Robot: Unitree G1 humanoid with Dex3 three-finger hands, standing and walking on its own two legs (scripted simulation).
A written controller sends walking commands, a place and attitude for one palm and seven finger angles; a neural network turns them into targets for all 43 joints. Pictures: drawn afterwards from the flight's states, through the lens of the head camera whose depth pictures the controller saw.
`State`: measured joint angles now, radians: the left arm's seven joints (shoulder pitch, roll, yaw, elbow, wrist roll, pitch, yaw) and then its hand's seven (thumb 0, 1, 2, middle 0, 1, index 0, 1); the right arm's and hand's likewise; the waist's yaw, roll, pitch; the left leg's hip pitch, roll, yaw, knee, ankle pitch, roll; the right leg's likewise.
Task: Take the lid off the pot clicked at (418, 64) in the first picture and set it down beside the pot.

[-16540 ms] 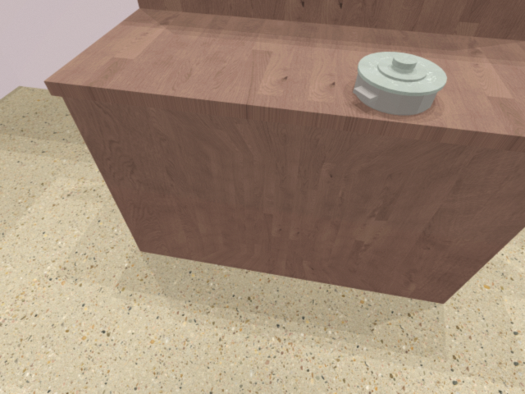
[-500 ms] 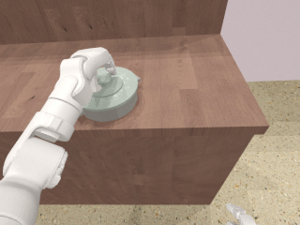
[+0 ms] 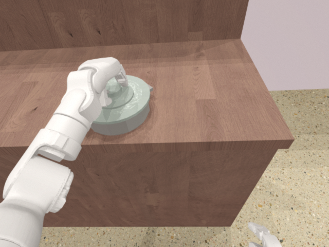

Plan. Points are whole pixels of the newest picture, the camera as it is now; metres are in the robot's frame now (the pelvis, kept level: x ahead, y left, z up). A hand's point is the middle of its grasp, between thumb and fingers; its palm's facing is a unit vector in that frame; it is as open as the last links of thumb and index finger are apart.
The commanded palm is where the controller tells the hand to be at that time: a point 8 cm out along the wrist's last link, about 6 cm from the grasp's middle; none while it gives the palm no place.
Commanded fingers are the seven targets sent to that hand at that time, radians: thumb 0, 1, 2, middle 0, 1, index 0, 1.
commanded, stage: lower the open fingers around the knob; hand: left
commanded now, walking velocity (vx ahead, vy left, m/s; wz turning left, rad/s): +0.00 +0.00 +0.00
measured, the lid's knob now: (112, 89) +0.48 +0.15 +0.16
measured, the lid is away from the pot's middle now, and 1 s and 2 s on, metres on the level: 0.00 0.01 0.01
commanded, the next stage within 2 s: close the fingers and squeeze the knob in 0.24 s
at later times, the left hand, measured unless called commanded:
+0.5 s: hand (107, 92) +0.43 +0.14 +0.18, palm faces -0.27 -0.08 -0.96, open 10.1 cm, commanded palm +0.42 +0.15 +0.24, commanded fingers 0.00 -0.13 1.18 -0.65 -0.54 -0.65 -0.54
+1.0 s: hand (108, 89) +0.44 +0.15 +0.18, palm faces -0.30 -0.10 -0.95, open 8.5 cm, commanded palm +0.43 +0.15 +0.24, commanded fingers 0.00 0.19 1.00 -0.69 -0.92 -0.69 -0.92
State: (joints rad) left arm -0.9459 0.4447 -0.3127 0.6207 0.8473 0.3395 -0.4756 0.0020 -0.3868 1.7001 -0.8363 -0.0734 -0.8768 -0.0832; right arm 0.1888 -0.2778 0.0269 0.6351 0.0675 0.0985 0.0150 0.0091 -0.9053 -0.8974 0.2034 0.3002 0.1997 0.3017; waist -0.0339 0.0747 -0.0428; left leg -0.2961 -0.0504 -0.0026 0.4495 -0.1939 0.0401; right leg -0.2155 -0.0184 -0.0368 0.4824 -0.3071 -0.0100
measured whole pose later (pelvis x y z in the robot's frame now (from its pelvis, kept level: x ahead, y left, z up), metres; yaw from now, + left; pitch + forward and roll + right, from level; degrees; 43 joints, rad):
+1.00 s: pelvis +0.00 +0.00 +0.00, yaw +0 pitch +3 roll +1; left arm -1.00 0.44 -0.30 0.71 0.85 0.33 -0.48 0.00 0.03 1.09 -0.67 -0.82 -0.66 -0.81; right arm 0.22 -0.28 0.03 0.66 0.06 0.09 -0.01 0.01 -0.91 -0.90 0.20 0.30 0.20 0.30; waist -0.04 0.07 -0.04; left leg -0.30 -0.05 0.00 0.45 -0.19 0.04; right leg -0.22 -0.02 -0.03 0.48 -0.30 -0.01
